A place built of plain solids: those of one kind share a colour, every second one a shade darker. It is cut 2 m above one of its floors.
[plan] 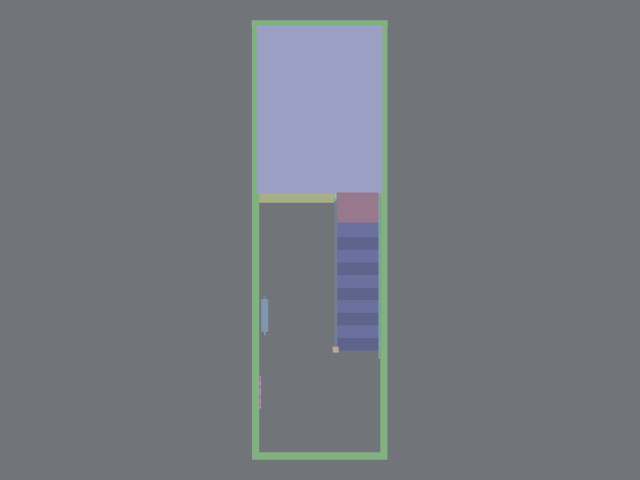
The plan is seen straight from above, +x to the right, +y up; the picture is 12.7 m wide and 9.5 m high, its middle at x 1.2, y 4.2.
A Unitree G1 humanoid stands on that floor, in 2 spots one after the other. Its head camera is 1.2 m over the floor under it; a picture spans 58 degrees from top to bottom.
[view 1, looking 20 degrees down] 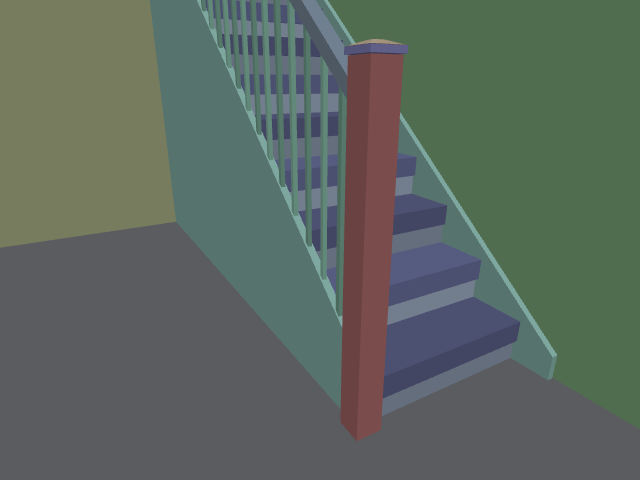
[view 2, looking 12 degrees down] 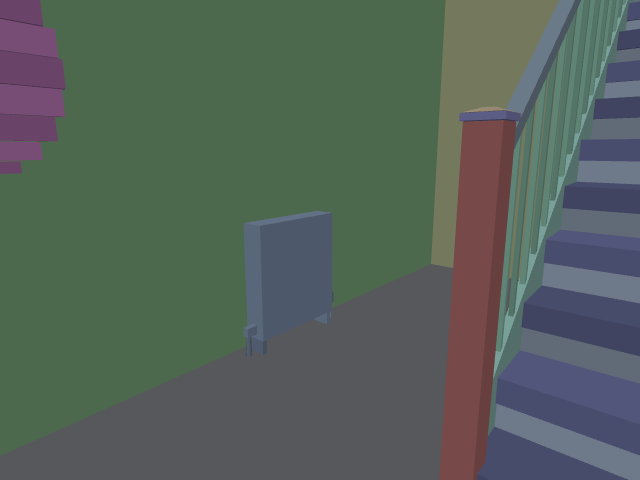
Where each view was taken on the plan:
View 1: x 0.74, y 1.00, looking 60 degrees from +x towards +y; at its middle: tread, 1.86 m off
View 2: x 1.94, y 0.79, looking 130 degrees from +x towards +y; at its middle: radiator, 2.81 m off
